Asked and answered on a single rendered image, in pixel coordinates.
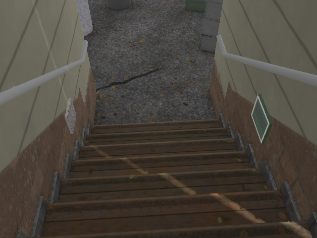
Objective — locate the stairs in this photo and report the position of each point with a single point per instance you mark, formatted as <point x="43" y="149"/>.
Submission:
<point x="168" y="179"/>

